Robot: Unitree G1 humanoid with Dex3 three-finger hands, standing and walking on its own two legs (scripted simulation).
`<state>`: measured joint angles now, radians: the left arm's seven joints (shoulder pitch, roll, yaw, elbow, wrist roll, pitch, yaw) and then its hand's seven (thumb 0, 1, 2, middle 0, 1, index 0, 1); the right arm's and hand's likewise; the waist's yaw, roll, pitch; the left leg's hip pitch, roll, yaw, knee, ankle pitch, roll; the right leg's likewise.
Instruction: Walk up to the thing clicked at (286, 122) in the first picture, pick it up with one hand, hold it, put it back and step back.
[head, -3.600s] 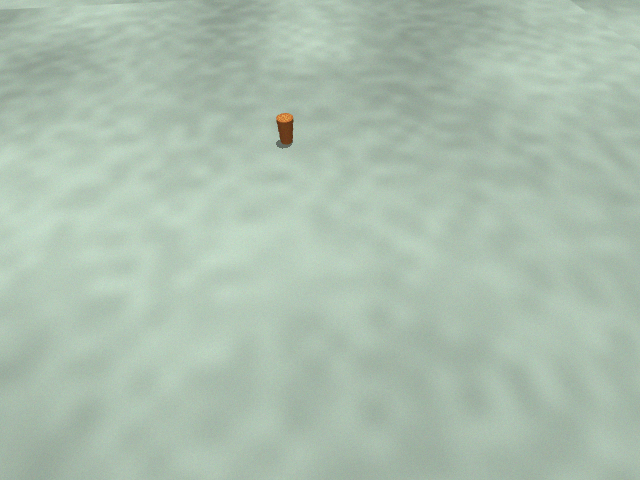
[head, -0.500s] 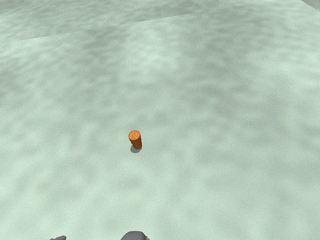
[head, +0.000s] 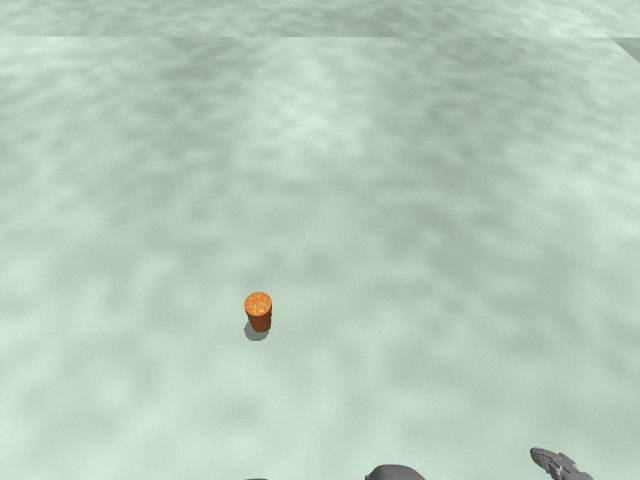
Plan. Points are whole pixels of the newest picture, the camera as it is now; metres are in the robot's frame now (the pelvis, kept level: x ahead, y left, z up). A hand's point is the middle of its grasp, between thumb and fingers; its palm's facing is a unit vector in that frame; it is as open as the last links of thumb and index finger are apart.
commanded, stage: walk up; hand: left
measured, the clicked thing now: (259, 314) +0.68 +0.18 -0.70
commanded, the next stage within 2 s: none
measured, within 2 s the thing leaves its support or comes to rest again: neither
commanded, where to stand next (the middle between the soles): +0.34 -0.01 m, yaw -2 degrees
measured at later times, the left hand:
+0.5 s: hand (155, 442) +0.18 +0.23 -0.11, palm faces -0.01 -0.89 -0.45, open 7.4 cm
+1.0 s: hand (147, 365) +0.31 +0.28 -0.16, palm faces -0.07 -0.93 -0.36, open 7.4 cm
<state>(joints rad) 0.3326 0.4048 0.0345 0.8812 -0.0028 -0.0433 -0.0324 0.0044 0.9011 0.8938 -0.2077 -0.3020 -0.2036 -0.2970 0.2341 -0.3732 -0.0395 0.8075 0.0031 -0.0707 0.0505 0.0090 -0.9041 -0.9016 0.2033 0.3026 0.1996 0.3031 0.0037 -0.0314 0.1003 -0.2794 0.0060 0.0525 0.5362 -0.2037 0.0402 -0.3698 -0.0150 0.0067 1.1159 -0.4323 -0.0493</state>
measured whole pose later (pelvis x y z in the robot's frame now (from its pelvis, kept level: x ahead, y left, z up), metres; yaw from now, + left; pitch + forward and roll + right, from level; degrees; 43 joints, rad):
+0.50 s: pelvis +0.15 -0.05 +0.01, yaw -1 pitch -3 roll +1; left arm 0.36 0.38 0.04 0.86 0.01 -0.10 -0.02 0.00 0.90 0.89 -0.21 -0.30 -0.21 -0.30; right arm 0.28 -0.45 -0.06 0.86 -0.01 0.00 0.07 0.01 -0.91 -0.90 0.20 0.30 0.20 0.30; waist 0.03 0.09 0.09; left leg -0.48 0.02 -0.05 1.03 -0.34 0.02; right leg -0.23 -0.05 -0.06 0.50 -0.22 -0.02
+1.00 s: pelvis +0.25 +0.01 +0.00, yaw -1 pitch -3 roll +0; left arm 0.30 0.42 0.02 0.88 0.00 -0.04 0.00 0.00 0.90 0.89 -0.21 -0.30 -0.20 -0.30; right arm 0.23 -0.38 -0.03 0.83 -0.01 -0.04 0.04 0.01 -0.90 -0.90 0.21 0.30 0.20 0.30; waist 0.00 -0.04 0.11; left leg -0.30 0.01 0.08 0.56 -0.22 0.04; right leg -0.42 -0.04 0.00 0.91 -0.41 -0.02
